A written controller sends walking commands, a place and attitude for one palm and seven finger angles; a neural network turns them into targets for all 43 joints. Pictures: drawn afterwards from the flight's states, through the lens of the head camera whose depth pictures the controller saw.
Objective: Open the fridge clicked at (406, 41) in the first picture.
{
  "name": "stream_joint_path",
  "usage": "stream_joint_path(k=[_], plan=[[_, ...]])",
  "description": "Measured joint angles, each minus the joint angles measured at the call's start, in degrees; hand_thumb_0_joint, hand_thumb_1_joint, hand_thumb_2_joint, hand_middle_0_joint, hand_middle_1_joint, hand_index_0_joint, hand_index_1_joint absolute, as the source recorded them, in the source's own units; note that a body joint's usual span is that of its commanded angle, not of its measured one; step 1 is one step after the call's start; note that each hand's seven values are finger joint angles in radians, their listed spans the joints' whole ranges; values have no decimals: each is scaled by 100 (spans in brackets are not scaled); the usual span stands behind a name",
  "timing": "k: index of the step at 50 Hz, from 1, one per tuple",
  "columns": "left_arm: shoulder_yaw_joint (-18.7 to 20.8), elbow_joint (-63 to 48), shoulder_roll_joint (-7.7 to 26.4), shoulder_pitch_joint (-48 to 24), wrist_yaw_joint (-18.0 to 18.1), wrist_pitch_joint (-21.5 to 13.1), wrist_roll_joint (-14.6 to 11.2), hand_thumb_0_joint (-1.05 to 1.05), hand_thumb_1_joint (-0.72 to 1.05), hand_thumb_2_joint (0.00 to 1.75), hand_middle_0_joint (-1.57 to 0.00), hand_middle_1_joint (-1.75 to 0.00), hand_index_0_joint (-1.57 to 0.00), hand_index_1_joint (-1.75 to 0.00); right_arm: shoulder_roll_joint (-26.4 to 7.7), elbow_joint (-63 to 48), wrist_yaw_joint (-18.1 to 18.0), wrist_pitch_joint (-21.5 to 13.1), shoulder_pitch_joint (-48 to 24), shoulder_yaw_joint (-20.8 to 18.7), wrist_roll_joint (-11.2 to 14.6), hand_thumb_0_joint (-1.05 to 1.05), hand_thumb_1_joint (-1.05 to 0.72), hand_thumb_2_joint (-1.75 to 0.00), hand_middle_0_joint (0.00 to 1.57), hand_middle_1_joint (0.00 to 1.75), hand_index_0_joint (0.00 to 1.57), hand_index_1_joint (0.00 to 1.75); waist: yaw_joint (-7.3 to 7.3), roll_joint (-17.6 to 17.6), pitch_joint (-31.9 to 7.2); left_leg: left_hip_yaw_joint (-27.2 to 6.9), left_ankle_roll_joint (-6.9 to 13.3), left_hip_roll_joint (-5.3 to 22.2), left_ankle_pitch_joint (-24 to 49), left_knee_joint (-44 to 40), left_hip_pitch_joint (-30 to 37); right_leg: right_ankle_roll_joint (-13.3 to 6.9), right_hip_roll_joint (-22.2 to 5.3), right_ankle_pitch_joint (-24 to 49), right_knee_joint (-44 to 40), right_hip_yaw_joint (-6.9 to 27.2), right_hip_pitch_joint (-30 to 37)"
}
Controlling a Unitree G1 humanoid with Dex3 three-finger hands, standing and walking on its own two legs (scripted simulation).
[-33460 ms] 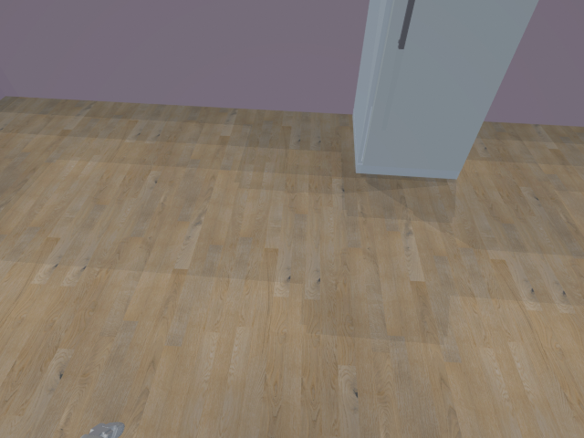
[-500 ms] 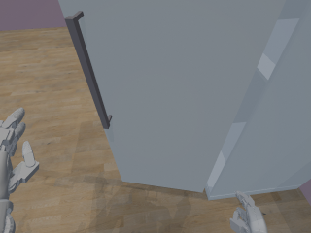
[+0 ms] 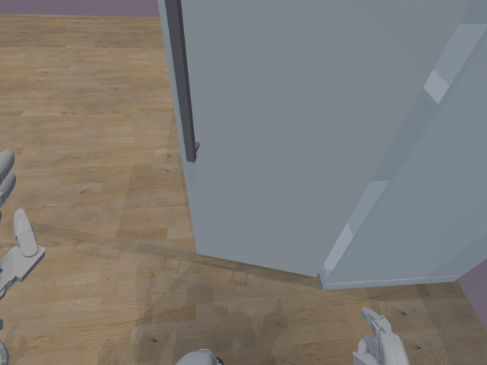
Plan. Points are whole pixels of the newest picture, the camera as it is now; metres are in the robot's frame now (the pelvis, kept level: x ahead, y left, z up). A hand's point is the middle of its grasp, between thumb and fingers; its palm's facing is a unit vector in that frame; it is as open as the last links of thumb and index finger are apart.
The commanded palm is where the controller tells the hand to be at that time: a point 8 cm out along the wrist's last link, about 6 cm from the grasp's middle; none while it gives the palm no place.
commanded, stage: step back with the hand held close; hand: left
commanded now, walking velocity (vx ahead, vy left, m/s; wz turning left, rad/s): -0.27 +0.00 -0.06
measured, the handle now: (186, 85) +0.59 +0.18 +0.15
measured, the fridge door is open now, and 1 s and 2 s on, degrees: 75 75 75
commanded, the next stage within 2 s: stop stepping back and stand still in 0.34 s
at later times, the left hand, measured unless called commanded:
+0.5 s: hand out of the picture +0.07 +0.29 +0.17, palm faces +0.51 -0.78 -0.37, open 7.4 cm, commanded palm -0.01 +0.31 +0.19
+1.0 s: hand out of the picture -0.01 +0.27 +0.16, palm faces +0.45 -0.80 -0.40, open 7.4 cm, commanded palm -0.07 +0.30 +0.19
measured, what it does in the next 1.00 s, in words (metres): walks backwards: left foot, then right foot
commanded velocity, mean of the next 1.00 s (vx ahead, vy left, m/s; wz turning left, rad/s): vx -0.01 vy -0.02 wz -0.05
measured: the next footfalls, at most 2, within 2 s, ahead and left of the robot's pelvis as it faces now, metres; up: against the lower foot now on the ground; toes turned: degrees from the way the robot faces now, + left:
left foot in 0.40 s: +0.00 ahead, +0.13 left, +0.00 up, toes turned +6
right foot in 0.64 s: -0.15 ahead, -0.08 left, +0.00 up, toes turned -1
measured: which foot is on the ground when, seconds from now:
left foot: down 0.00-0.22, up 0.24-0.38, down 0.40-0.64, up 0.66-0.84, down 0.86-1.00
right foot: down 0.00-0.40, up 0.42-0.62, down 0.64-1.00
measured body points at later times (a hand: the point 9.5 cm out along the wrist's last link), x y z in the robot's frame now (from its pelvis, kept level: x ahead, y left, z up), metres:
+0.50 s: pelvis -0.14 +0.01 -0.01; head -0.12 +0.04 +0.44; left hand +0.03 +0.33 +0.19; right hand +0.07 -0.20 -0.07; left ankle -0.04 +0.13 -0.72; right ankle -0.07 -0.12 -0.68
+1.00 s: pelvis -0.22 +0.00 +0.01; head -0.25 +0.01 +0.46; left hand -0.04 +0.31 +0.19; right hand -0.10 -0.25 -0.08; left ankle -0.16 +0.12 -0.72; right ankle -0.20 -0.08 -0.70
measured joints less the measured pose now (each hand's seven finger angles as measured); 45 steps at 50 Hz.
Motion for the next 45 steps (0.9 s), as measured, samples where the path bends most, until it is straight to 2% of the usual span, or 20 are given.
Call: stream_joint_path(k=[2, 8, 10, 12, 14, 16, 17, 19, 20, 21, 23, 26, 28, 30, 32, 33, 36, 38, 42, 45], plan=[[2, -104, 57, -61, 23, -66, 13, 2, 89, 90, -21, -31, -21, -30, -15, 16, -22, -52, 4, -10, -18, 2, -90, -90, 21, 30, 21, 30, -22, -14, 50, -24, 26, 16, 177, -9, -57, -6, 26, -17, 58, -19, -63], [288, -62, 411, -296, -4, -249, 20, 1, 89, 90, -21, -31, -22, -30, 53, -40, -8, -215, 81, -125, -10, 2, -90, -90, 20, 30, 20, 30, -230, 43, 54, -48, 83, 90, 826, -180, -276, -144, 338, -968, 654, 11, 92], [386, -82, 412, -187, 2, -310, -51, 1, 89, 90, -21, -31, -22, -30, 44, -27, 36, -232, 26, -144, 5, 2, -90, -90, 20, 30, 20, 30, -225, 116, 66, -15, 43, 152, 858, -206, -348, -189, 408, -565, 473, 20, 110], [386, -129, 375, 7, 13, -325, -97, 1, 89, 90, -21, -31, -22, -30, 41, 34, 84, -207, -47, -156, 18, 2, -90, -90, 20, 30, 20, 30, -162, 115, 81, -5, -134, 129, 174, 20, -432, -179, 381, -344, 400, 60, 83], [272, -169, 313, 164, 33, -277, -94, 1, 89, 90, -21, -31, -22, -30, 37, 169, 123, -147, -65, -169, -1, 2, -90, -90, 20, 30, 20, 30, 0, -29, -17, -39, -300, -24, -591, 982, -550, -158, 276, -259, 329, 233, 28], [143, -171, 219, 211, 29, -188, -62, 1, 89, 90, -21, -31, -22, -30, 40, 274, 127, -63, -49, -151, -35, 2, -90, -90, 20, 30, 20, 30, 113, -212, -153, -4, -345, -118, -897, 1598, -423, -96, 152, -89, 145, 395, -2], [95, -159, 188, 173, 27, -150, -48, 1, 89, 90, -21, -31, -22, -30, 40, 284, 115, -36, -37, -124, -44, 2, -90, -90, 20, 30, 20, 30, 140, -297, -202, 19, -343, -119, -929, 1517, -231, -50, 97, 12, 52, 444, -25], [25, -127, 181, -51, 25, -107, -37, 1, 89, 90, -21, -31, -22, -30, -7, 230, 62, -42, -41, -67, -40, 2, -90, -90, 20, 30, 20, 30, 128, -375, -243, -3, -316, -50, -692, 660, 305, 32, 37, 145, 30, 443, -179], [7, -118, 199, -215, 19, -105, -39, 1, 89, 90, -21, -31, -22, -30, -76, 146, 29, -72, -60, -65, -30, 2, -90, -90, 21, 30, 20, 30, 63, -286, -242, -66, -199, 72, -181, 144, 451, 52, 80, 115, 159, 357, -343], [21, -63, 242, -439, 22, -110, -34, 1, 89, 90, -21, -31, -22, -30, -78, 128, -10, -103, -167, -97, -41, 2, -90, -90, 21, 30, 20, 30, 6, -286, -116, -88, -119, 65, 250, 141, 321, 67, 104, -261, 514, 372, -546], [129, 87, 320, -696, 29, -149, -62, 1, 89, 90, -21, -31, -21, -30, 39, 150, -10, -144, -412, -132, -43, 2, -90, -90, 20, 30, 20, 30, 30, -373, 165, -9, -69, 61, 323, 265, 206, 16, 288, -1012, 1564, 590, -899], [261, 85, 306, -447, -30, -70, -124, 1, 89, 90, -21, -31, -21, -30, 223, 51, 138, -239, -466, -119, -21, 2, -90, -90, 20, 30, 20, 30, -46, -298, 202, 46, -80, 225, 411, 89, 153, 11, 514, -1337, 2525, 464, -964], [234, -138, 253, -188, -51, 9, -141, 2, 89, 90, -21, -31, -21, -30, 282, -39, 225, -338, -335, -94, 8, 2, -90, -90, 20, 30, 21, 30, -59, -218, 131, 64, -87, 329, 571, -89, 121, 5, 485, -1413, 2259, 239, -586], [204, -410, 269, 63, -35, 26, -144, 2, 89, 90, -21, -31, -21, -30, 326, -100, 272, -397, -160, -52, 18, 1, -90, -90, 21, 30, 21, 30, -59, -204, -9, 104, -132, 382, 614, -204, 42, -72, 407, -1537, 1439, 36, 22], [231, -619, 369, 209, -1, 27, -116, 2, 89, 90, -21, -31, -21, -30, 370, -147, 294, -364, -18, -15, 16, 1, -90, -90, 21, 30, 21, 30, -53, -319, -181, 192, -221, 324, 223, -106, -165, -318, 315, -1597, 431, 18, 575], [214, -643, 352, 193, 3, 16, -98, 2, 89, 90, -21, -31, -21, -30, 338, -113, 297, -311, -19, -16, -3, 1, -90, -90, 21, 30, 21, 30, -42, -274, -177, 145, -283, 319, -219, 89, -272, -427, 339, -1229, 288, 23, 552], [115, -483, 355, 22, 29, -19, -108, 1, 89, 90, -21, -31, -22, -30, 198, 218, 237, -173, 38, -9, -45, 1, -90, -90, 21, 30, 21, 30, -30, -226, -195, -13, -357, 170, -544, 1176, -412, -459, 318, -713, 69, 35, 619], [139, -240, 370, -25, 57, -33, -120, 1, 88, 90, -21, -31, -22, -30, 115, 357, 204, -88, 191, -27, -17, 2, -90, -90, 21, 30, 21, 30, -62, -263, -359, 44, -336, 92, -578, 1356, -243, -413, 248, -582, -124, 82, 672], [167, 269, 303, -62, 132, -15, -98, 1, 88, 90, -21, -31, -22, -30, -165, 384, 75, -70, 529, -130, 20, 2, -90, -90, 21, 30, 21, 30, -207, -136, -668, 137, -145, 121, -986, 189, 713, -336, 188, -662, -1, 42, 557], [154, 594, 192, -224, 153, 48, -79, 1, 89, 90, -21, -31, -21, -30, -260, 424, -24, -86, 489, -215, 28, 2, -90, -90, 20, 30, 20, 30, -297, -118, -556, 154, -18, 81, -205, -61, 783, -263, 186, -1263, 849, 98, 180]])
